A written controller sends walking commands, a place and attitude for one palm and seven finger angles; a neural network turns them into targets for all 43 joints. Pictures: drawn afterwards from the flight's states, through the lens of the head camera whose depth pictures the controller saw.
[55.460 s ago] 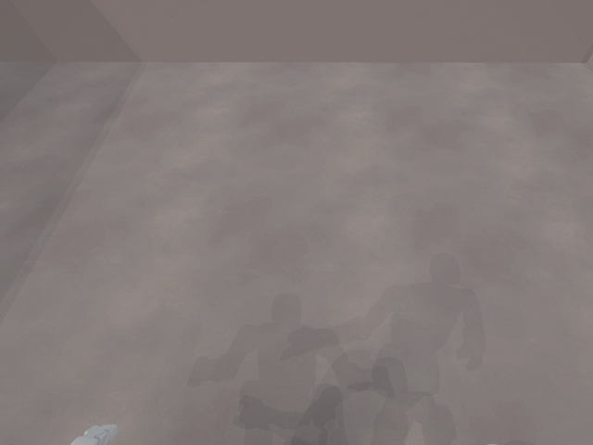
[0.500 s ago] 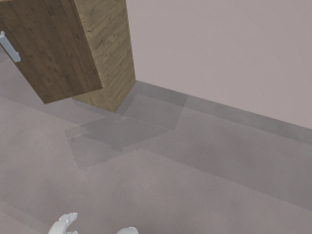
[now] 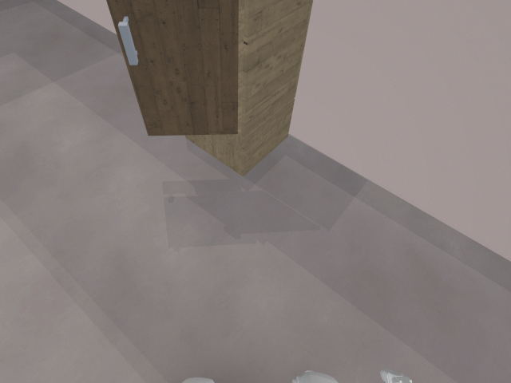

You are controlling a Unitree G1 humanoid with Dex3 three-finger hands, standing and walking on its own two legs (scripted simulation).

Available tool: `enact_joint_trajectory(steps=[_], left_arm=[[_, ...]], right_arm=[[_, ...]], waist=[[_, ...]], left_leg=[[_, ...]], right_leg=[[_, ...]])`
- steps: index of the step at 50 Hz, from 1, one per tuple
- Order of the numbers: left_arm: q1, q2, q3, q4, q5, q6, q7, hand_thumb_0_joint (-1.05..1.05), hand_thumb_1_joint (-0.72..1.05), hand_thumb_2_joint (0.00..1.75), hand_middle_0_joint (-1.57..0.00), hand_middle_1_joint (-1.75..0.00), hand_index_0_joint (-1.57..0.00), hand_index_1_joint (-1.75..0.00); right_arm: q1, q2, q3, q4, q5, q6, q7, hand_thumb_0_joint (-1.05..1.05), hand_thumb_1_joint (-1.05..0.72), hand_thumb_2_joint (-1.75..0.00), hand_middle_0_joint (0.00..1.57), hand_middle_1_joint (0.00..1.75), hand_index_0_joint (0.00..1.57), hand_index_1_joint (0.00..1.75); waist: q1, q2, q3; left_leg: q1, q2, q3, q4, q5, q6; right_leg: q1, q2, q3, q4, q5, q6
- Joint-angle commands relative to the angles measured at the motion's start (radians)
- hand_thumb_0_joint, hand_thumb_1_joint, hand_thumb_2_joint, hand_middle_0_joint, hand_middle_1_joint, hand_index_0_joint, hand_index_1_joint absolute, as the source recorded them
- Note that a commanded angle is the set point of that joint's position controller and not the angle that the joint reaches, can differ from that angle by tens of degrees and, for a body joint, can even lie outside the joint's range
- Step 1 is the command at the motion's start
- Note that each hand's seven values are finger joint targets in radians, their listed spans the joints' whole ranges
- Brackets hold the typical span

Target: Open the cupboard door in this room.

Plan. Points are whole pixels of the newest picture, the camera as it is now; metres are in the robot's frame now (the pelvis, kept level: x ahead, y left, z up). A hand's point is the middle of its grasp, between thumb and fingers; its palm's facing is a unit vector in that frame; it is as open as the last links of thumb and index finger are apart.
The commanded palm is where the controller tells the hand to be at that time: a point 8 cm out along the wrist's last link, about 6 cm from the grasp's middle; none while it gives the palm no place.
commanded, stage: turn to face it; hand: left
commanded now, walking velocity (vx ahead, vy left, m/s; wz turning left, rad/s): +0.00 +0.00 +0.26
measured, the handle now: (129, 40) +1.01 +0.46 -0.04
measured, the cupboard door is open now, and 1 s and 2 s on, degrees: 44 44 44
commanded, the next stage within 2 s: take the last steps up to it in 0.04 s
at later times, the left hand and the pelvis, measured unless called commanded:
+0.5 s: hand out of the picture -0.03 +0.20 -0.18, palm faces +0.25 -0.95 -0.17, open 7.4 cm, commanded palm none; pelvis +0.02 +0.02 +0.00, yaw +9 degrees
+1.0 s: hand (149, 303) +0.26 +0.22 -0.15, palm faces +0.17 -0.97 -0.20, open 7.4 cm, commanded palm none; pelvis +0.17 +0.03 -0.01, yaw +11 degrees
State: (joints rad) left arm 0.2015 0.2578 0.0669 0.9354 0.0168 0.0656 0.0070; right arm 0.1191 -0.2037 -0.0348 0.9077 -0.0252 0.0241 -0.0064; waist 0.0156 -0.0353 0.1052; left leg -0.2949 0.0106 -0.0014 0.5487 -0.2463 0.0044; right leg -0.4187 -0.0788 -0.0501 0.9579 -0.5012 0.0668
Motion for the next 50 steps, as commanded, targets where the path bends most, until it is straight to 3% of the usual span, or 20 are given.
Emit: enact_joint_trajectory(steps=[1, 4, 6, 7, 11, 18, 22, 23, 24, 25, 26, 30, 33, 40, 43, 44, 45, 46, 48, 50], left_arm=[[0.034, 0.037, 0.006, -0.069, -0.005, -0.036, -0.003, 0.0, 0.9, 0.9, -0.2, -0.3, -0.2, -0.3], [0.127, 0.055, 0.011, -0.032, -0.003, -0.054, 0.003, 0.0, 0.9, 0.9, -0.2, -0.3, -0.2, -0.3], [0.114, 0.186, 0.033, -0.044, 0.014, -0.068, 0.013, 0.0, 0.9, 0.9, -0.2, -0.3, -0.2, -0.3], [0.103, 0.186, 0.03, -0.059, 0.013, -0.071, 0.016, 0.0, 0.9, 0.9, -0.2, -0.3, -0.2, -0.3], [0.046, 0.117, 0.026, -0.062, 0.008, -0.087, 0.01, 0.0, 0.9, 0.9, -0.2, -0.3, -0.2, -0.3], [0.178, 0.14, 0.044, 0.025, 0.017, -0.108, 0.002, 0.0, 0.9, 0.9, -0.2, -0.3, -0.2, -0.3], [0.119, 0.133, 0.047, 0.035, 0.01, -0.101, -0.007, 0.0, 0.9, 0.9, -0.2, -0.3, -0.2, -0.3], [0.092, 0.099, 0.04, 0.021, 0.005, -0.094, -0.013, 0.0, 0.9, 0.9, -0.2, -0.3, -0.2, -0.3], [0.067, 0.029, 0.026, -0.014, -0.001, -0.089, -0.023, 0.0, 0.9, 0.9, -0.2, -0.3, -0.2, -0.3], [-0.031, 0.008, 0.01, -0.066, 0.006, -0.092, -0.022, 0.0, 0.9, 0.9, -0.2, -0.3, -0.2, -0.3], [-0.061, 0.0, 0.007, -0.063, 0.014, -0.095, -0.018, 0.0, 0.9, 0.9, -0.2, -0.3, -0.2, -0.3], [-0.014, -0.001, 0.0, 0.003, 0.01, -0.092, -0.033, 0.0, 0.9, 0.9, -0.2, -0.3, -0.2, -0.3], [-0.018, -0.015, -0.009, 0.011, 0.006, -0.089, -0.034, 0.0, 0.9, 0.9, -0.2, -0.3, -0.2, -0.3], [-0.128, -0.024, -0.011, -0.033, 0.004, -0.087, -0.035, 0.0, 0.9, 0.9, -0.2, -0.3, -0.2, -0.3], [0.01, 0.008, 0.008, 0.006, 0.007, -0.096, -0.032, 0.0, 0.9, 0.9, -0.2, -0.3, -0.2, -0.3], [0.152, 0.061, 0.025, 0.046, 0.011, -0.108, -0.027, 0.0, 0.9, 0.9, -0.2, -0.3, -0.2, -0.3], [0.291, 0.156, 0.05, 0.091, 0.01, -0.117, -0.016, 0.0, 0.9, 0.9, -0.2, -0.3, -0.2, -0.3], [0.305, 0.179, 0.049, 0.083, -0.005, -0.113, -0.009, 0.0, 0.9, 0.9, -0.2, -0.3, -0.2, -0.3], [0.146, 0.088, 0.029, 0.04, -0.006, -0.111, 0.006, 0.0, 0.9, 0.9, -0.2, -0.3, -0.2, -0.3], [0.08, 0.016, 0.01, 0.029, -0.003, -0.126, 0.004, 0.0, 0.9, 0.9, -0.2, -0.3, -0.2, -0.3]], right_arm=[[0.02, -0.206, -0.055, -0.04, -0.004, -0.004, -0.012, 0.0, -0.9, -0.9, 0.2, 0.3, 0.2, 0.3], [-0.012, -0.181, -0.053, -0.041, 0.007, 0.001, -0.005, 0.0, -0.9, -0.9, 0.2, 0.3, 0.2, 0.3], [0.005, -0.088, -0.039, -0.068, 0.017, 0.004, 0.007, 0.0, -0.9, -0.9, 0.2, 0.3, 0.2, 0.3], [-0.016, -0.117, -0.049, -0.067, 0.013, 0.017, 0.01, 0.0, -0.9, -0.9, 0.2, 0.3, 0.2, 0.3], [0.004, -0.098, -0.05, -0.016, 0.004, 0.015, 0.028, 0.0, -0.9, -0.9, 0.2, 0.3, 0.2, 0.3], [-0.059, -0.048, -0.037, -0.024, 0.008, -0.013, 0.049, 0.0, -0.9, -0.9, 0.2, 0.3, 0.2, 0.3], [0.101, -0.051, -0.031, 0.031, 0.007, -0.037, 0.038, 0.0, -0.9, -0.9, 0.2, 0.3, 0.2, 0.3], [0.191, -0.104, -0.044, 0.054, 0.006, -0.043, 0.026, 0.0, -0.9, -0.9, 0.2, 0.3, 0.2, 0.3], [0.3, -0.202, -0.069, 0.076, -0.008, -0.045, 0.014, 0.0, -0.9, -0.9, 0.2, 0.3, 0.2, 0.3], [0.406, -0.244, -0.073, 0.094, -0.011, -0.042, -0.004, 0.0, -0.9, -0.9, 0.2, 0.3, 0.2, 0.3], [0.382, -0.217, -0.064, 0.102, -0.011, -0.048, -0.007, 0.0, -0.9, -0.9, 0.2, 0.3, 0.2, 0.3], [0.262, -0.107, -0.022, 0.087, -0.002, -0.083, -0.019, 0.0, -0.9, -0.9, 0.2, 0.3, 0.2, 0.3], [0.28, -0.097, -0.018, 0.117, 0.003, -0.095, -0.019, 0.0, -0.9, -0.9, 0.2, 0.3, 0.2, 0.3], [0.334, -0.089, -0.019, 0.179, -0.003, -0.089, -0.017, 0.0, -0.9, -0.9, 0.2, 0.3, 0.2, 0.3], [0.315, -0.075, -0.015, 0.194, 0.0, -0.084, -0.017, 0.0, -0.9, -0.9, 0.2, 0.3, 0.2, 0.3], [0.305, -0.058, -0.014, 0.186, 0.01, -0.089, -0.013, 0.0, -0.9, -0.9, 0.2, 0.3, 0.2, 0.3], [0.329, -0.023, -0.013, 0.158, 0.02, -0.093, -0.007, 0.0, -0.9, -0.9, 0.2, 0.3, 0.2, 0.3], [0.286, -0.054, -0.018, 0.134, 0.019, -0.084, -0.005, 0.0, -0.9, -0.9, 0.2, 0.3, 0.2, 0.3], [0.177, -0.043, -0.029, 0.12, 0.008, -0.072, 0.0, 0.0, -0.9, -0.9, 0.2, 0.3, 0.2, 0.3], [0.205, 0.003, -0.022, 0.141, -0.001, -0.054, 0.009, 0.0, -0.9, -0.9, 0.2, 0.3, 0.2, 0.3]], waist=[[-0.021, 0.199, -0.146], [0.027, 0.138, -0.142], [0.021, -0.246, -0.101], [0.041, -0.224, -0.101], [0.007, -0.161, -0.044], [0.069, -0.147, -0.05], [-0.01, -0.095, -0.086], [-0.057, 0.031, -0.104], [-0.106, 0.309, -0.115], [-0.147, 0.306, -0.084], [-0.127, 0.251, -0.079], [-0.037, 0.144, -0.041], [-0.024, 0.14, -0.059], [-0.037, 0.122, 0.01], [0.036, 0.07, -0.019], [0.098, -0.028, -0.096], [0.124, -0.249, -0.19], [0.124, -0.227, -0.18], [0.067, -0.115, -0.033], [0.006, -0.072, -0.031]], left_leg=[[0.041, 0.214, -0.213, -0.193, 0.231, 0.148], [-0.07, 0.14, -0.174, -0.102, 0.076, 0.082], [-0.218, -0.062, 0.014, 0.213, -0.25, -0.027], [-0.171, -0.031, -0.029, 0.397, -0.338, -0.022], [-0.241, 0.015, -0.022, 0.541, -0.158, -0.032], [-0.193, 0.021, 0.065, 0.181, -0.193, -0.033], [0.143, -0.025, 0.138, -0.126, -0.052, -0.019], [0.312, 0.029, 0.055, -0.176, -0.101, 0.007], [0.411, 0.26, -0.281, -0.269, -0.25, 0.103], [0.373, 0.372, -0.43, -0.367, -0.294, 0.202], [0.33, 0.376, -0.453, -0.364, -0.297, 0.23], [0.236, 0.268, -0.204, -0.364, 0.045, 0.185], [0.239, 0.235, -0.093, -0.349, 0.243, 0.181], [0.171, 0.238, -0.061, -0.325, 0.219, 0.174], [0.055, 0.177, -0.017, -0.137, 0.181, 0.125], [-0.062, 0.1, 0.04, 0.086, 0.151, 0.084], [-0.273, -0.027, 0.135, 0.379, -0.154, 0.027], [-0.318, -0.007, 0.055, 0.599, -0.375, 0.022], [-0.362, 0.086, -0.033, 0.664, -0.198, 0.018], [-0.265, 0.112, -0.01, 0.575, -0.07, -0.008]], right_leg=[[0.115, 0.042, -0.017, -0.192, 0.058, -0.015], [0.307, 0.037, -0.012, -0.484, 0.252, -0.023], [0.308, -0.304, 0.363, -0.725, 0.217, -0.17], [0.189, -0.368, 0.397, -0.763, 0.158, -0.237], [0.216, -0.25, 0.216, -0.747, 0.149, -0.187], [0.348, -0.296, 0.173, -0.756, 0.122, -0.204], [0.165, -0.217, 0.043, -0.618, 0.073, -0.132], [0.012, -0.162, -0.022, -0.484, 0.025, -0.09], [-0.197, -0.029, -0.142, -0.206, -0.052, -0.034], [-0.3, 0.01, -0.098, 0.001, -0.112, -0.039], [-0.333, -0.022, -0.016, 0.126, -0.071, -0.066], [-0.261, -0.06, 0.019, 0.138, 0.162, -0.057], [-0.18, -0.047, -0.005, -0.005, 0.216, -0.051], [-0.014, 0.005, -0.051, -0.259, 0.255, -0.065], [0.275, 0.043, -0.06, -0.399, 0.299, -0.086], [0.501, -0.041, 0.066, -0.465, 0.273, -0.126], [0.695, -0.304, 0.412, -0.601, 0.253, -0.234], [0.595, -0.411, 0.576, -0.732, 0.099, -0.314], [0.345, -0.355, 0.476, -0.79, -0.025, -0.284], [0.208, -0.266, 0.262, -0.81, 0.138, -0.23]])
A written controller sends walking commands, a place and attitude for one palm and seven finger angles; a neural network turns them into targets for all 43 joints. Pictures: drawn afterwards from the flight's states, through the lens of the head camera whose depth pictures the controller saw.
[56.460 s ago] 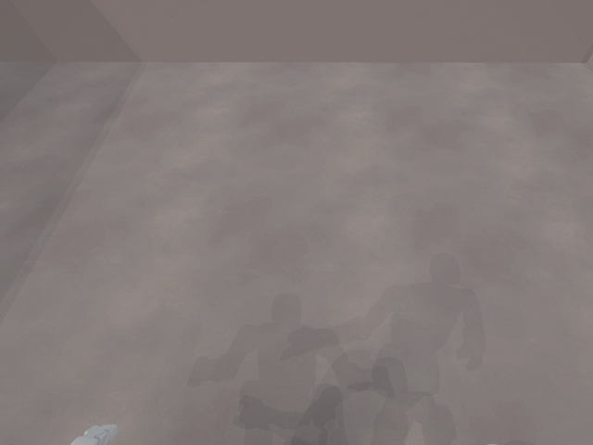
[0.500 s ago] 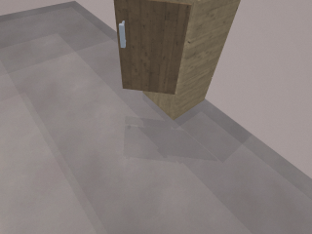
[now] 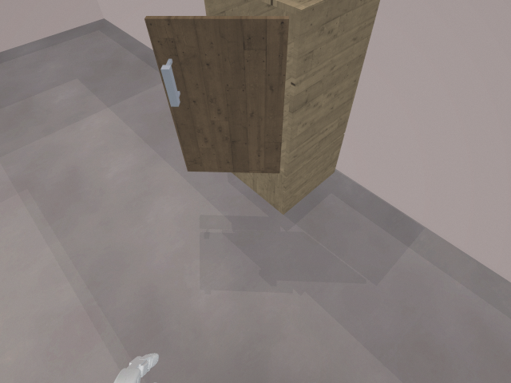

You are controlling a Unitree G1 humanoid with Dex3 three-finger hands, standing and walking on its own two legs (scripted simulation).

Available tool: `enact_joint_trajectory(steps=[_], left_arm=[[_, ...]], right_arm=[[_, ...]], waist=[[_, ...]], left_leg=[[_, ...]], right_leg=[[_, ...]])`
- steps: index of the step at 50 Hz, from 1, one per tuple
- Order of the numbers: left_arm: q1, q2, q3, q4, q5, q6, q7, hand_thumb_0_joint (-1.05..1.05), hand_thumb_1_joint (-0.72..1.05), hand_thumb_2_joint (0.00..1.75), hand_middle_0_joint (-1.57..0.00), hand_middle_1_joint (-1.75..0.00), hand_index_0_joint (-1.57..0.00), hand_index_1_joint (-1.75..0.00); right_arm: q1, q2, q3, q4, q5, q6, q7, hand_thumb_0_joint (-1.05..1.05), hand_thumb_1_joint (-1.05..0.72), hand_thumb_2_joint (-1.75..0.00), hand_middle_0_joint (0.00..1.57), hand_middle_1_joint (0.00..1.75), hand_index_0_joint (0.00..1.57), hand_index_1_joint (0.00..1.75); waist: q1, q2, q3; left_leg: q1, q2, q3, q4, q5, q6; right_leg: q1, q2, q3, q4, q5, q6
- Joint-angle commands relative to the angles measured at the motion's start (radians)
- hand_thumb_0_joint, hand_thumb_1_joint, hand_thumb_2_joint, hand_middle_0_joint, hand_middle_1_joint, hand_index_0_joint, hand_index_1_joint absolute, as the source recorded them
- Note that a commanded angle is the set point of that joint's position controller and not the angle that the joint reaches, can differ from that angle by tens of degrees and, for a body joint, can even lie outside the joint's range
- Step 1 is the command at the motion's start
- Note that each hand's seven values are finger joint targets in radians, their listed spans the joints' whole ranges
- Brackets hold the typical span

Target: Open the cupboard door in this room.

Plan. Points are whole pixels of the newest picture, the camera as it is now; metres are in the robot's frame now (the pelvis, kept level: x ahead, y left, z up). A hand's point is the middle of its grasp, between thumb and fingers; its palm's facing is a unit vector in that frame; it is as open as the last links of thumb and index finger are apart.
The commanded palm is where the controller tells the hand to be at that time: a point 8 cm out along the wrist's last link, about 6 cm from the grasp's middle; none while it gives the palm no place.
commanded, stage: take the last steps up to it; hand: left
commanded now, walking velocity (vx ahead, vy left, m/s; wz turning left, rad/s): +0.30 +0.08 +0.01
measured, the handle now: (172, 82) +0.90 +0.27 -0.04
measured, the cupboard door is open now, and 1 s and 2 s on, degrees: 44 44 44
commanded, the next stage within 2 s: come to a stop and stand still in 0.68 s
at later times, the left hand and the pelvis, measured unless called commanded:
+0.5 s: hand out of the picture +0.15 +0.25 -0.17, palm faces +0.06 -0.99 -0.15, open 7.4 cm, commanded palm none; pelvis +0.18 +0.07 +0.01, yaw -2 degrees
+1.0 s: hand (162, 251) +0.41 +0.23 -0.17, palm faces -0.03 -0.98 -0.19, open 7.3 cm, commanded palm none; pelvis +0.32 +0.06 +0.01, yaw -2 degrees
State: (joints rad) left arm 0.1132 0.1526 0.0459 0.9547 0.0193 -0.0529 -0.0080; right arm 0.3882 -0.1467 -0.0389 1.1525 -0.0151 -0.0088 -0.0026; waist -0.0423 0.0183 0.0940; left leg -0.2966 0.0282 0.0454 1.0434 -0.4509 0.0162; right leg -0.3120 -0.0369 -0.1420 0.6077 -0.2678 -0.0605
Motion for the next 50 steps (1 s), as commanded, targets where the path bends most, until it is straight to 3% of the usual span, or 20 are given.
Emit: enact_joint_trajectory(steps=[1, 4, 12, 15, 16, 17, 18, 19, 21, 24, 28, 32, 36, 37, 39, 40, 42, 45, 48, 50], left_arm=[[0.168, 0.107, 0.029, 0.017, -0.004, -0.017, 0.017, 0.0, 0.9, 0.9, -0.2, -0.3, -0.2, -0.3], [0.198, 0.101, 0.038, 0.04, 0.001, -0.032, 0.014, 0.0, 0.9, 0.9, -0.2, -0.3, -0.2, -0.3], [0.255, 0.172, 0.036, 0.102, 0.005, -0.027, 0.006, 0.0, 0.9, 0.9, -0.2, -0.3, -0.2, -0.3], [0.237, 0.175, 0.039, 0.104, -0.001, -0.014, 0.007, 0.0, 0.9, 0.9, -0.2, -0.3, -0.2, -0.3], [0.238, 0.153, 0.034, 0.098, 0.0, -0.011, 0.005, 0.0, 0.9, 0.9, -0.2, -0.3, -0.2, -0.3], [0.257, 0.106, 0.025, 0.078, -0.004, -0.008, 0.0, 0.0, 0.9, 0.9, -0.2, -0.3, -0.2, -0.3], [0.221, 0.082, 0.012, 0.032, -0.005, -0.012, -0.002, 0.0, 0.9, 0.9, -0.2, -0.3, -0.2, -0.3], [0.177, 0.091, 0.013, 0.022, 0.0, -0.01, 0.005, 0.0, 0.9, 0.9, -0.2, -0.3, -0.2, -0.3], [0.15, 0.095, 0.019, 0.033, 0.002, -0.001, -0.002, 0.0, 0.9, 0.9, -0.2, -0.3, -0.2, -0.3], [0.199, 0.066, 0.014, 0.056, 0.008, 0.018, -0.011, 0.0, 0.9, 0.9, -0.2, -0.3, -0.2, -0.3], [0.145, 0.046, 0.01, 0.033, 0.007, 0.027, -0.01, 0.0, 0.9, 0.9, -0.2, -0.3, -0.2, -0.3], [0.074, 0.061, 0.007, 0.004, 0.006, 0.031, -0.01, 0.0, 0.9, 0.9, -0.2, -0.3, -0.2, -0.3], [0.101, 0.086, 0.012, 0.016, 0.007, 0.03, -0.009, 0.0, 0.9, 0.9, -0.2, -0.3, -0.2, -0.3], [0.161, 0.119, 0.02, 0.034, 0.007, 0.022, -0.005, 0.0, 0.9, 0.9, -0.2, -0.3, -0.2, -0.3], [0.308, 0.257, 0.045, 0.075, 0.001, 0.01, 0.007, 0.0, 0.9, 0.9, -0.2, -0.3, -0.2, -0.3], [0.306, 0.243, 0.042, 0.072, -0.005, 0.004, 0.019, 0.0, 0.9, 0.9, -0.2, -0.3, -0.2, -0.3], [0.159, 0.182, 0.024, 0.037, -0.004, 0.01, 0.037, 0.0, 0.9, 0.9, -0.2, -0.3, -0.2, -0.3], [0.07, 0.17, 0.013, 0.021, -0.004, 0.019, 0.043, 0.0, 0.9, 0.9, -0.2, -0.3, -0.2, -0.3], [0.064, 0.167, 0.012, 0.036, -0.015, 0.037, 0.045, 0.0, 0.9, 0.9, -0.2, -0.3, -0.2, -0.3], [0.103, 0.124, 0.013, 0.021, -0.019, 0.058, 0.044, 0.0, 0.9, 0.9, -0.2, -0.3, -0.2, -0.3]], right_arm=[[-0.039, -0.039, -0.015, -0.092, -0.014, -0.016, 0.008, 0.0, -0.9, -0.9, 0.2, 0.3, 0.2, 0.3], [-0.051, -0.016, -0.019, -0.1, -0.014, -0.011, 0.018, 0.0, -0.9, -0.9, 0.2, 0.3, 0.2, 0.3], [-0.267, -0.063, -0.021, -0.204, -0.008, -0.032, 0.039, 0.0, -0.9, -0.9, 0.2, 0.3, 0.2, 0.3], [-0.186, -0.1, -0.022, -0.178, -0.01, -0.045, 0.031, 0.0, -0.9, -0.9, 0.2, 0.3, 0.2, 0.3], [-0.09, -0.14, -0.032, -0.15, -0.014, -0.052, 0.021, 0.0, -0.9, -0.9, 0.2, 0.3, 0.2, 0.3], [0.032, -0.242, -0.056, -0.123, -0.024, -0.056, 0.007, 0.0, -0.9, -0.9, 0.2, 0.3, 0.2, 0.3], [0.145, -0.305, -0.066, -0.112, -0.025, -0.047, -0.007, 0.0, -0.9, -0.9, 0.2, 0.3, 0.2, 0.3], [0.105, -0.283, -0.057, -0.113, -0.021, -0.041, -0.013, 0.0, -0.9, -0.9, 0.2, 0.3, 0.2, 0.3], [-0.032, -0.197, -0.034, -0.159, -0.013, -0.048, -0.018, 0.0, -0.9, -0.9, 0.2, 0.3, 0.2, 0.3], [-0.075, -0.148, -0.014, -0.155, -0.011, -0.068, -0.022, 0.0, -0.9, -0.9, 0.2, 0.3, 0.2, 0.3], [-0.048, -0.134, -0.017, -0.135, -0.012, -0.07, -0.021, 0.0, -0.9, -0.9, 0.2, 0.3, 0.2, 0.3], [-0.031, -0.144, -0.015, -0.113, -0.015, -0.059, -0.02, 0.0, -0.9, -0.9, 0.2, 0.3, 0.2, 0.3], [-0.031, -0.146, -0.012, -0.096, -0.012, -0.043, -0.02, 0.0, -0.9, -0.9, 0.2, 0.3, 0.2, 0.3], [-0.042, -0.13, -0.009, -0.095, -0.007, -0.043, -0.017, 0.0, -0.9, -0.9, 0.2, 0.3, 0.2, 0.3], [-0.022, -0.086, -0.001, -0.125, -0.001, -0.043, -0.007, 0.0, -0.9, -0.9, 0.2, 0.3, 0.2, 0.3], [-0.067, -0.112, -0.004, -0.127, 0.001, -0.033, -0.014, 0.0, -0.9, -0.9, 0.2, 0.3, 0.2, 0.3], [-0.073, -0.087, -0.001, -0.109, 0.01, -0.017, -0.024, 0.0, -0.9, -0.9, 0.2, 0.3, 0.2, 0.3], [-0.006, -0.035, 0.012, -0.072, 0.014, 0.013, -0.022, 0.0, -0.9, -0.9, 0.2, 0.3, 0.2, 0.3], [0.031, -0.056, 0.006, -0.051, 0.008, 0.021, -0.022, 0.0, -0.9, -0.9, 0.2, 0.3, 0.2, 0.3], [-0.029, -0.136, -0.012, -0.096, -0.003, 0.013, -0.028, 0.0, -0.9, -0.9, 0.2, 0.3, 0.2, 0.3]], waist=[[0.049, -0.136, -0.031], [0.044, -0.113, -0.057], [0.086, -0.158, -0.007], [0.03, -0.118, -0.023], [-0.014, -0.042, -0.072], [-0.055, 0.152, -0.153], [-0.088, 0.254, -0.198], [-0.073, 0.163, -0.182], [-0.018, 0.137, -0.101], [0.039, 0.076, -0.091], [0.042, 0.043, -0.077], [0.034, 0.084, -0.045], [0.066, 0.035, -0.043], [0.1, -0.024, -0.054], [0.134, -0.282, -0.118], [0.146, -0.249, -0.126], [0.079, -0.186, -0.093], [0.026, -0.152, -0.143], [0.014, -0.104, -0.145], [0.051, 0.08, -0.128]], left_leg=[[-0.232, 0.094, -0.038, 0.028, 0.162, -0.03], [-0.208, 0.082, 0.01, -0.132, 0.214, -0.052], [-0.168, 0.046, 0.043, -0.425, 0.234, -0.041], [0.072, -0.005, 0.092, -0.567, 0.271, -0.024], [0.252, 0.021, 0.052, -0.606, 0.238, 0.001], [0.438, 0.229, -0.218, -0.633, 0.218, 0.084], [0.491, 0.393, -0.441, -0.748, 0.267, 0.185], [0.401, 0.406, -0.434, -0.768, 0.195, 0.212], [0.221, 0.351, -0.334, -0.823, 0.141, 0.185], [0.156, 0.28, -0.165, -0.842, 0.348, 0.149], [0.138, 0.249, -0.065, -0.845, 0.466, 0.157], [0.131, 0.244, -0.071, -0.825, 0.436, 0.158], [0.051, 0.194, -0.036, -0.708, 0.328, 0.102], [-0.008, 0.142, 0.001, -0.605, 0.278, 0.065], [-0.272, -0.028, 0.13, -0.238, -0.129, -0.026], [-0.257, 0.009, 0.029, -0.104, -0.207, -0.031], [-0.186, 0.047, -0.043, -0.112, -0.111, -0.041], [-0.025, 0.018, 0.007, -0.325, 0.031, -0.063], [0.117, 0.013, 0.018, -0.595, 0.318, -0.062], [0.083, 0.179, -0.134, -0.636, 0.664, 0.027]], right_leg=[[0.086, -0.277, 0.288, -0.461, -0.019, -0.09], [0.12, -0.241, 0.201, -0.452, 0.116, -0.088], [0.194, -0.273, 0.196, -0.405, 0.113, -0.086], [0.108, -0.218, 0.127, -0.276, 0.145, -0.044], [0.017, -0.173, 0.09, -0.107, 0.176, -0.019], [-0.17, -0.063, 0.013, 0.163, -0.02, 0.03], [-0.298, 0.015, 0.007, 0.445, -0.319, 0.05], [-0.337, -0.022, 0.09, 0.586, -0.317, 0.031], [-0.349, -0.084, 0.137, 0.646, -0.16, 0.038], [-0.271, -0.094, 0.122, 0.53, -0.069, 0.058], [-0.19, -0.082, 0.089, 0.294, -0.008, 0.064], [-0.114, -0.054, 0.064, 0.125, 0.001, 0.061], [0.113, -0.006, 0.027, -0.058, 0.059, 0.051], [0.228, -0.034, 0.083, -0.138, 0.091, 0.037], [0.466, -0.366, 0.474, -0.295, 0.22, -0.135], [0.387, -0.409, 0.53, -0.328, 0.323, -0.192], [0.262, -0.354, 0.369, -0.293, 0.598, -0.184], [0.182, -0.252, 0.18, -0.23, 0.75, -0.124], [0.116, -0.19, 0.156, -0.136, 0.529, -0.041], [0.075, -0.083, 0.098, -0.079, 0.215, 0.044]])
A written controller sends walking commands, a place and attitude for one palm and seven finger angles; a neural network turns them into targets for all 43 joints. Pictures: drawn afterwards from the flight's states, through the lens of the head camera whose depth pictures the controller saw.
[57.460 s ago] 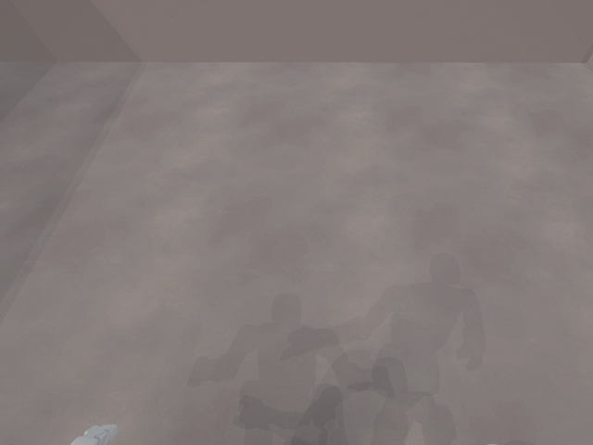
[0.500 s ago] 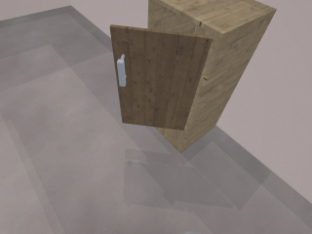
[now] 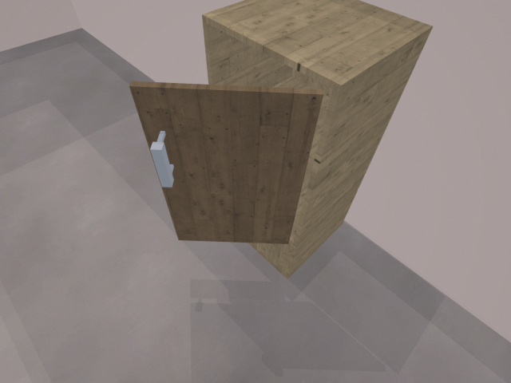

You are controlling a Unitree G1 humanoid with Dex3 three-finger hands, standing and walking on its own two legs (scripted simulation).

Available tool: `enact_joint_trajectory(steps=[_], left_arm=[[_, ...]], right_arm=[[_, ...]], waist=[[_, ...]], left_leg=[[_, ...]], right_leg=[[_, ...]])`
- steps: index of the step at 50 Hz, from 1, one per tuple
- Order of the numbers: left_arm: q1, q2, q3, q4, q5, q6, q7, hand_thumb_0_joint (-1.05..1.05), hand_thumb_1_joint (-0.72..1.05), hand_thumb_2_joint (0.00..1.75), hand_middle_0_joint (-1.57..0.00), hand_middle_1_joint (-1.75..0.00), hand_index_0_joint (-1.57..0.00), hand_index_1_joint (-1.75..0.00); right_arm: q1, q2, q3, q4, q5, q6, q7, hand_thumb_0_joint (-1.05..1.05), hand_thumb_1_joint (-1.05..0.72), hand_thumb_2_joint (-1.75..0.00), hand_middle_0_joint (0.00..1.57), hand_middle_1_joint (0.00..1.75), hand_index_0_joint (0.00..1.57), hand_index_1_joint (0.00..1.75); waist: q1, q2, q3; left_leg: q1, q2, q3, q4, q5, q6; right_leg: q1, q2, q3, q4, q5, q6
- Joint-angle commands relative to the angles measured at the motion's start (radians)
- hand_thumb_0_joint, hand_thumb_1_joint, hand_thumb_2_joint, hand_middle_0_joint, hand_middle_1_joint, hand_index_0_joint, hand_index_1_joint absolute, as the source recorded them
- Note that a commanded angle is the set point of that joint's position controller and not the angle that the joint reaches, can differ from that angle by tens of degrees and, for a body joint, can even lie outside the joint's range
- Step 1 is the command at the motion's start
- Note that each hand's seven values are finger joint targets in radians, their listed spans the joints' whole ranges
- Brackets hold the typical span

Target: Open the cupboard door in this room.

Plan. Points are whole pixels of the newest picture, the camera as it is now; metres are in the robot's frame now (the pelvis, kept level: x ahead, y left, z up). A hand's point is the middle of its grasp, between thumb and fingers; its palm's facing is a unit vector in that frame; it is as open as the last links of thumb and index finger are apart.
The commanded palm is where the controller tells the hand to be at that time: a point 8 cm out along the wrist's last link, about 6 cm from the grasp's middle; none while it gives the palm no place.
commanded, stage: come to a stop and stand still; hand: left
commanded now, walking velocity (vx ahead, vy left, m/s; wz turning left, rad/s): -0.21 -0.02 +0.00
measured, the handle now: (164, 159) +0.58 +0.23 -0.04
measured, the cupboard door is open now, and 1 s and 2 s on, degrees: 44 44 44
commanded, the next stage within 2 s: look again from close up in 1.40 s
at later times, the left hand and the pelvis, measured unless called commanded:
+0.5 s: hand out of the picture +0.02 +0.17 -0.17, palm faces +0.02 -0.96 -0.27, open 7.4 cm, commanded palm none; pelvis -0.02 -0.02 +0.00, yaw +0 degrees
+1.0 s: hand out of the picture -0.02 +0.20 -0.18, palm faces +0.01 -0.98 -0.18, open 7.4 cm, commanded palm none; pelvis -0.03 +0.02 +0.00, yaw +0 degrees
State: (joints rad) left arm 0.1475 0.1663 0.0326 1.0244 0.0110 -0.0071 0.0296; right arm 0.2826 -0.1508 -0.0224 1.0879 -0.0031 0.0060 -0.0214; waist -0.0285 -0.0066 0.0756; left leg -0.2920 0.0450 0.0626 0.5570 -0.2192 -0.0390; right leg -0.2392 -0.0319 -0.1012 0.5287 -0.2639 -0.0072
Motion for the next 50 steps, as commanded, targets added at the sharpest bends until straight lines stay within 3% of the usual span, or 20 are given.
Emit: enact_joint_trajectory(steps=[1, 2, 4, 7, 9, 12, 13, 14, 15, 16, 17, 18, 19, 20, 22, 26, 30, 37, 43, 50], left_arm=[[0.083, 0.097, 0.024, -0.051, -0.005, 0.022, 0.012, 0.0, 0.9, 0.9, -0.2, -0.3, -0.2, -0.3], [0.075, 0.099, 0.026, -0.053, -0.002, 0.036, 0.009, 0.0, 0.9, 0.9, -0.2, -0.3, -0.2, -0.3], [0.07, 0.102, 0.025, -0.059, -0.003, 0.045, 0.001, 0.0, 0.9, 0.9, -0.2, -0.3, -0.2, -0.3], [0.076, 0.095, 0.027, -0.059, -0.003, 0.046, 0.0, 0.0, 0.9, 0.9, -0.2, -0.3, -0.2, -0.3], [0.089, 0.098, 0.029, -0.065, -0.003, 0.042, -0.002, 0.0, 0.9, 0.9, -0.2, -0.3, -0.2, -0.3], [0.145, 0.103, 0.028, -0.06, 0.002, 0.033, -0.003, 0.0, 0.9, 0.9, -0.2, -0.3, -0.2, -0.3], [0.165, 0.127, 0.031, -0.06, 0.007, 0.028, -0.002, 0.0, 0.9, 0.9, -0.2, -0.3, -0.2, -0.3], [0.147, 0.175, 0.034, -0.066, 0.015, 0.025, 0.002, 0.0, 0.9, 0.9, -0.2, -0.3, -0.2, -0.3], [0.104, 0.202, 0.029, -0.071, 0.013, 0.022, -0.002, 0.0, 0.9, 0.9, -0.2, -0.3, -0.2, -0.3], [0.139, 0.142, 0.015, -0.103, 0.027, 0.005, 0.044, 0.0, 0.9, 0.9, -0.2, -0.3, -0.2, -0.3], [0.136, 0.19, 0.025, -0.105, 0.014, -0.011, 0.05, 0.0, 0.9, 0.9, -0.2, -0.3, -0.2, -0.3], [0.153, 0.181, 0.02, -0.128, 0.008, -0.018, 0.047, 0.0, 0.9, 0.9, -0.2, -0.3, -0.2, -0.3], [0.157, 0.17, 0.019, -0.143, 0.007, -0.018, 0.045, 0.0, 0.9, 0.9, -0.2, -0.3, -0.2, -0.3], [0.178, 0.163, 0.019, -0.151, 0.009, -0.017, 0.043, 0.0, 0.9, 0.9, -0.2, -0.3, -0.2, -0.3], [0.179, 0.171, 0.013, -0.161, 0.013, -0.014, 0.037, 0.0, 0.9, 0.9, -0.2, -0.3, -0.2, -0.3], [0.139, 0.177, 0.003, -0.182, 0.008, 0.0, 0.024, 0.0, 0.9, 0.9, -0.2, -0.3, -0.2, -0.3], [0.14, 0.171, 0.002, -0.179, 0.008, 0.006, 0.016, 0.0, 0.9, 0.9, -0.2, -0.3, -0.2, -0.3], [0.181, 0.143, -0.005, -0.149, 0.005, 0.003, 0.009, 0.0, 0.9, 0.9, -0.2, -0.3, -0.2, -0.3], [0.207, 0.119, -0.013, -0.101, 0.002, -0.004, 0.006, 0.0, 0.9, 0.9, -0.2, -0.3, -0.2, -0.3], [0.227, 0.105, -0.024, -0.049, 0.003, -0.005, 0.006, 0.0, 0.9, 0.9, -0.2, -0.3, -0.2, -0.3]], right_arm=[[0.051, -0.172, -0.036, -0.05, -0.017, 0.004, -0.011, 0.0, -0.9, -0.9, 0.2, 0.3, 0.2, 0.3], [0.006, -0.168, -0.037, -0.064, -0.017, 0.004, -0.015, 0.0, -0.9, -0.9, 0.2, 0.3, 0.2, 0.3], [0.009, -0.175, -0.042, -0.075, -0.018, 0.002, -0.026, 0.0, -0.9, -0.9, 0.2, 0.3, 0.2, 0.3], [-0.002, -0.189, -0.052, -0.087, -0.027, 0.003, -0.035, 0.0, -0.9, -0.9, 0.2, 0.3, 0.2, 0.3], [-0.012, -0.215, -0.062, -0.099, -0.025, 0.006, -0.033, 0.0, -0.9, -0.9, 0.2, 0.3, 0.2, 0.3], [-0.049, -0.211, -0.065, -0.112, -0.015, 0.009, -0.029, 0.0, -0.9, -0.9, 0.2, 0.3, 0.2, 0.3], [-0.062, -0.202, -0.065, -0.122, -0.009, 0.011, -0.026, 0.0, -0.9, -0.9, 0.2, 0.3, 0.2, 0.3], [-0.067, -0.161, -0.06, -0.132, -0.001, 0.015, -0.019, 0.0, -0.9, -0.9, 0.2, 0.3, 0.2, 0.3], [-0.075, -0.121, -0.049, -0.136, 0.002, 0.025, -0.006, 0.0, -0.9, -0.9, 0.2, 0.3, 0.2, 0.3], [-0.108, -0.161, -0.049, -0.196, -0.008, 0.0, -0.003, 0.0, -0.9, -0.9, 0.2, 0.3, 0.2, 0.3], [-0.107, -0.119, -0.032, -0.214, -0.01, 0.0, 0.001, 0.0, -0.9, -0.9, 0.2, 0.3, 0.2, 0.3], [-0.07, -0.104, -0.025, -0.214, -0.009, -0.005, 0.004, 0.0, -0.9, -0.9, 0.2, 0.3, 0.2, 0.3], [-0.066, -0.124, -0.029, -0.223, -0.009, -0.005, 0.003, 0.0, -0.9, -0.9, 0.2, 0.3, 0.2, 0.3], [-0.069, -0.126, -0.029, -0.231, -0.008, -0.001, 0.003, 0.0, -0.9, -0.9, 0.2, 0.3, 0.2, 0.3], [-0.074, -0.106, -0.021, -0.229, -0.009, 0.004, 0.007, 0.0, -0.9, -0.9, 0.2, 0.3, 0.2, 0.3], [-0.06, -0.116, -0.018, -0.217, -0.013, 0.011, 0.013, 0.0, -0.9, -0.9, 0.2, 0.3, 0.2, 0.3], [-0.022, -0.126, -0.011, -0.191, -0.02, 0.006, 0.016, 0.0, -0.9, -0.9, 0.2, 0.3, 0.2, 0.3], [0.01, -0.127, 0.0, -0.164, -0.022, -0.014, 0.009, 0.0, -0.9, -0.9, 0.2, 0.3, 0.2, 0.3], [0.035, -0.137, 0.006, -0.124, -0.016, -0.032, 0.004, 0.0, -0.9, -0.9, 0.2, 0.3, 0.2, 0.3], [0.037, -0.135, 0.006, -0.085, -0.012, -0.032, 0.002, 0.0, -0.9, -0.9, 0.2, 0.3, 0.2, 0.3]], waist=[[0.043, 0.104, -0.087], [0.052, 0.151, -0.046], [0.034, 0.209, -0.058], [0.019, 0.164, -0.117], [0.012, 0.157, -0.171], [0.033, 0.119, -0.188], [0.039, 0.053, -0.184], [0.024, -0.09, -0.152], [0.012, -0.181, -0.091], [0.009, 0.001, -0.092], [-0.005, -0.014, -0.13], [0.004, -0.145, -0.211], [0.016, -0.219, -0.2], [0.026, -0.246, -0.165], [0.025, -0.135, -0.101], [0.008, -0.084, 0.016], [0.006, -0.023, 0.055], [0.03, 0.044, 0.003], [0.039, 0.045, -0.066], [0.034, 0.034, -0.029]], left_leg=[[0.001, 0.199, -0.165, -0.165, 0.383, 0.112], [-0.019, 0.205, -0.183, -0.194, 0.414, 0.13], [0.033, 0.25, -0.223, -0.217, 0.57, 0.183], [0.179, 0.283, -0.223, -0.152, 0.76, 0.238], [0.232, 0.271, -0.205, -0.122, 0.797, 0.231], [0.192, 0.221, -0.161, -0.081, 0.624, 0.179], [0.129, 0.17, -0.136, -0.036, 0.455, 0.134], [0.029, 0.079, -0.064, 0.008, 0.171, 0.071], [0.017, -0.014, -0.011, 0.045, -0.135, 0.026], [0.008, -0.009, 0.014, 0.069, -0.096, 0.008], [0.005, -0.004, 0.002, 0.029, -0.025, 0.027], [0.035, 0.012, -0.024, 0.001, 0.031, 0.056], [0.024, 0.006, -0.03, 0.017, 0.072, 0.067], [0.006, 0.0, -0.03, 0.022, 0.029, 0.072], [0.007, -0.022, -0.005, 0.003, -0.039, 0.062], [0.058, -0.002, -0.031, -0.001, -0.051, 0.057], [0.032, 0.007, -0.06, -0.033, -0.094, 0.061], [-0.062, 0.05, -0.134, -0.148, -0.14, 0.079], [-0.051, 0.075, -0.167, -0.192, -0.079, 0.091], [-0.039, 0.071, -0.166, -0.225, -0.127, 0.087]], right_leg=[[0.04, -0.044, 0.039, 0.016, 0.041, 0.001], [0.015, -0.026, 0.034, 0.067, 0.016, 0.008], [-0.035, -0.006, 0.045, 0.197, -0.168, 0.013], [-0.12, 0.006, 0.086, 0.279, -0.278, 0.007], [-0.097, 0.016, 0.077, 0.219, -0.224, 0.007], [0.023, 0.014, 0.074, 0.006, -0.026, 0.001], [0.083, -0.021, 0.126, -0.111, 0.185, -0.008], [0.097, -0.135, 0.255, -0.161, 0.297, -0.047], [0.002, -0.245, 0.317, -0.229, 0.253, -0.11], [0.053, -0.187, 0.369, -0.109, 0.648, -0.101], [0.108, -0.202, 0.278, -0.045, 0.755, -0.087], [0.153, -0.165, 0.232, 0.006, 0.77, -0.072], [0.161, -0.146, 0.212, 0.007, 0.788, -0.062], [0.142, -0.147, 0.221, -0.015, 0.759, -0.062], [0.093, -0.16, 0.239, -0.047, 0.655, -0.077], [-0.125, -0.124, 0.244, -0.178, 0.009, -0.071], [-0.186, -0.095, 0.231, -0.218, -0.259, -0.07], [-0.055, -0.051, 0.175, -0.161, -0.172, -0.048], [0.034, -0.047, 0.137, -0.127, -0.041, -0.034], [0.017, -0.053, 0.137, -0.149, -0.038, -0.027]])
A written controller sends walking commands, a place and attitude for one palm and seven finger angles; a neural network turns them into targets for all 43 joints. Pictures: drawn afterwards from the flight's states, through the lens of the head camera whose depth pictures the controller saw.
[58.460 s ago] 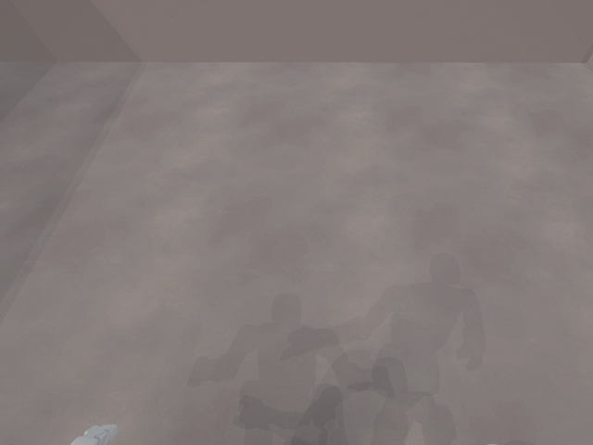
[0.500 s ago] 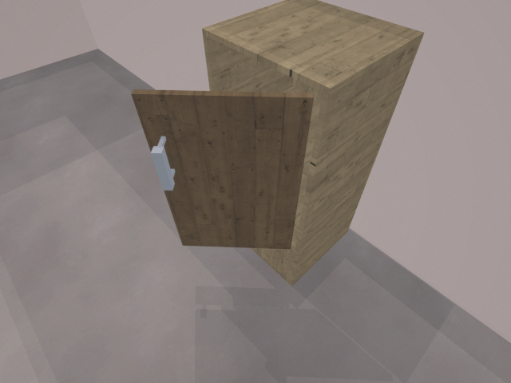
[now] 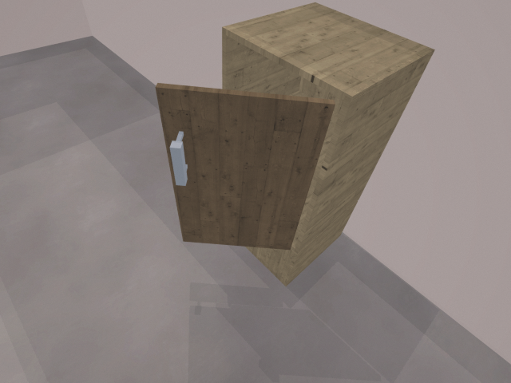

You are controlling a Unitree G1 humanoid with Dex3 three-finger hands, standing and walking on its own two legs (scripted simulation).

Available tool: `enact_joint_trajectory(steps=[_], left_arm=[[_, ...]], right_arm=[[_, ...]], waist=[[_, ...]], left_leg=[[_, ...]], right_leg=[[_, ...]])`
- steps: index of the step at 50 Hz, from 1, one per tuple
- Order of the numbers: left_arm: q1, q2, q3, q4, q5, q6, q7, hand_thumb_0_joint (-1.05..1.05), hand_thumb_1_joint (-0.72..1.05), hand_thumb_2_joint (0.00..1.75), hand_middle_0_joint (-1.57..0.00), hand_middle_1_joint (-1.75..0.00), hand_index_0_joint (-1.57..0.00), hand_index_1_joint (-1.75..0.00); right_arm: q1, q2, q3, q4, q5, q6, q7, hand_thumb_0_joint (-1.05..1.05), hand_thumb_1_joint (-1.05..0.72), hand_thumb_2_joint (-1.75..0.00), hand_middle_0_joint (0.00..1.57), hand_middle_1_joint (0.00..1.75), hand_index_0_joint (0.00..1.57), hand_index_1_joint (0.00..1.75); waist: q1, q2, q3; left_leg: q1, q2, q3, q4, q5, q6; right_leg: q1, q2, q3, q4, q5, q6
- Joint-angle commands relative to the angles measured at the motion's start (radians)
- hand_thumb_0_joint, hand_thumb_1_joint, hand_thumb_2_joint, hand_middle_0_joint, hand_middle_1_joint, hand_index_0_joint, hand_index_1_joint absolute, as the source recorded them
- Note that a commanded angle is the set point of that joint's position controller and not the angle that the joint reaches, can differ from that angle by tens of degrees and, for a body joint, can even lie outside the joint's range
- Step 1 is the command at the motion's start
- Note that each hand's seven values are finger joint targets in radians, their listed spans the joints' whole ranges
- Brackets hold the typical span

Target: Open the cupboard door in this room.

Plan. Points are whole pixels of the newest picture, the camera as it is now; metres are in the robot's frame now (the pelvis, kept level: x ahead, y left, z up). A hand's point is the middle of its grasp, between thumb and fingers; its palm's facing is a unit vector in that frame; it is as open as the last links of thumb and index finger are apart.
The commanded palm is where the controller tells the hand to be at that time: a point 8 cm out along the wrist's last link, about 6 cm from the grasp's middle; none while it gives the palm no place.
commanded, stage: come to a stop and stand still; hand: left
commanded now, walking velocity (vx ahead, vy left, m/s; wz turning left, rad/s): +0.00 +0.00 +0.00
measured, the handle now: (181, 158) +0.60 +0.21 -0.04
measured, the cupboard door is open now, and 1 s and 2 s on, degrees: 44 44 44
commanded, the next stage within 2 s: look again from close up in 0.40 s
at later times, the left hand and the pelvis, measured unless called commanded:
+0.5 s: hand out of the picture -0.01 +0.19 -0.18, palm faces -0.01 -0.99 -0.16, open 7.4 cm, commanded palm none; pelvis +0.01 +0.02 +0.00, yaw -1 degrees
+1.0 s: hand out of the picture +0.00 +0.19 -0.18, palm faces -0.02 -0.99 -0.15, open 7.4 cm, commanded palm none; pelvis +0.02 +0.03 +0.01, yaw -1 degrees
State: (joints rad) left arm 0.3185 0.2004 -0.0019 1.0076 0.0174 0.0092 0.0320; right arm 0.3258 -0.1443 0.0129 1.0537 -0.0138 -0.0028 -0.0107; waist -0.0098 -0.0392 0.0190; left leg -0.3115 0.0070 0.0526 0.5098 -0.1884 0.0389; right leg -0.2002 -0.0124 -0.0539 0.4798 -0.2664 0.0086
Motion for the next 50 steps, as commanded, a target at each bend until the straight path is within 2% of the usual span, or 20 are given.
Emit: enact_joint_trajectory(steps=[1, 3, 6, 13, 17, 21, 28, 41, 50], left_arm=[[0.059, 0.065, 0.01, -0.024, -0.003, -0.022, 0.004, 0.0, 0.9, 0.9, -0.2, -0.3, -0.2, -0.3], [0.066, 0.063, 0.008, -0.014, -0.001, -0.023, 0.005, 0.0, 0.9, 0.9, -0.2, -0.3, -0.2, -0.3], [0.075, 0.059, 0.004, 0.004, 0.0, -0.025, 0.005, 0.0, 0.9, 0.9, -0.2, -0.3, -0.2, -0.3], [0.086, 0.055, 0.0, 0.03, 0.003, -0.027, 0.007, 0.0, 0.9, 0.9, -0.2, -0.3, -0.2, -0.3], [0.089, 0.054, 0.0, 0.037, 0.005, -0.026, 0.007, 0.0, 0.9, 0.9, -0.2, -0.3, -0.2, -0.3], [0.095, 0.05, -0.002, 0.046, 0.004, -0.027, 0.007, 0.0, 0.9, 0.9, -0.2, -0.3, -0.2, -0.3], [0.092, 0.054, -0.003, 0.052, 0.003, -0.029, 0.008, 0.0, 0.9, 0.9, -0.2, -0.3, -0.2, -0.3], [0.098, 0.04, -0.003, 0.063, 0.002, -0.024, 0.009, 0.0, 0.9, 0.9, -0.2, -0.3, -0.2, -0.3], [0.101, 0.026, -0.002, 0.065, 0.002, -0.025, 0.01, 0.0, 0.9, 0.9, -0.2, -0.3, -0.2, -0.3]], right_arm=[[-0.004, -0.14, -0.031, -0.046, -0.001, -0.023, -0.009, 0.0, -0.9, -0.9, 0.2, 0.3, 0.2, 0.3], [-0.008, -0.145, -0.032, -0.039, 0.001, -0.026, -0.009, 0.0, -0.9, -0.9, 0.2, 0.3, 0.2, 0.3], [-0.016, -0.144, -0.033, -0.031, 0.002, -0.026, -0.009, 0.0, -0.9, -0.9, 0.2, 0.3, 0.2, 0.3], [-0.032, -0.149, -0.033, -0.02, 0.004, -0.03, -0.01, 0.0, -0.9, -0.9, 0.2, 0.3, 0.2, 0.3], [-0.038, -0.148, -0.034, -0.014, 0.004, -0.029, -0.009, 0.0, -0.9, -0.9, 0.2, 0.3, 0.2, 0.3], [-0.047, -0.15, -0.034, -0.007, 0.005, -0.03, -0.008, 0.0, -0.9, -0.9, 0.2, 0.3, 0.2, 0.3], [-0.043, -0.142, -0.031, 0.008, 0.007, -0.033, -0.009, 0.0, -0.9, -0.9, 0.2, 0.3, 0.2, 0.3], [-0.021, -0.131, -0.031, 0.031, 0.006, -0.03, -0.011, 0.0, -0.9, -0.9, 0.2, 0.3, 0.2, 0.3], [-0.001, -0.116, -0.031, 0.041, 0.006, -0.03, -0.013, 0.0, -0.9, -0.9, 0.2, 0.3, 0.2, 0.3]], waist=[[0.013, 0.07, 0.028], [0.016, 0.081, 0.018], [0.013, 0.056, 0.029], [0.013, 0.054, 0.021], [0.013, 0.043, 0.043], [0.013, 0.047, 0.032], [0.014, 0.034, 0.025], [0.017, 0.045, 0.045], [0.015, 0.042, 0.045]], left_leg=[[-0.013, 0.112, -0.161, -0.188, -0.164, 0.011], [-0.002, 0.119, -0.168, -0.201, -0.151, 0.016], [0.008, 0.115, -0.162, -0.205, -0.151, 0.014], [0.058, 0.116, -0.151, -0.211, -0.086, 0.016], [0.052, 0.116, -0.155, -0.229, -0.116, 0.016], [0.065, 0.112, -0.151, -0.231, -0.112, 0.014], [0.088, 0.107, -0.132, -0.213, -0.032, 0.013], [0.078, 0.112, -0.141, -0.251, -0.1, 0.01], [0.081, 0.108, -0.136, -0.247, -0.087, 0.009]], right_leg=[[-0.026, -0.071, 0.088, -0.098, -0.029, -0.043], [-0.013, -0.07, 0.077, -0.091, -0.004, -0.037], [-0.02, -0.076, 0.083, -0.101, 0.006, -0.035], [-0.022, -0.085, 0.078, -0.111, 0.044, -0.026], [-0.027, -0.084, 0.078, -0.117, 0.035, -0.024], [-0.026, -0.09, 0.083, -0.122, 0.04, -0.023], [-0.013, -0.096, 0.089, -0.132, 0.069, -0.021], [-0.01, -0.091, 0.08, -0.13, 0.047, -0.02], [-0.012, -0.089, 0.083, -0.131, 0.051, -0.022]])
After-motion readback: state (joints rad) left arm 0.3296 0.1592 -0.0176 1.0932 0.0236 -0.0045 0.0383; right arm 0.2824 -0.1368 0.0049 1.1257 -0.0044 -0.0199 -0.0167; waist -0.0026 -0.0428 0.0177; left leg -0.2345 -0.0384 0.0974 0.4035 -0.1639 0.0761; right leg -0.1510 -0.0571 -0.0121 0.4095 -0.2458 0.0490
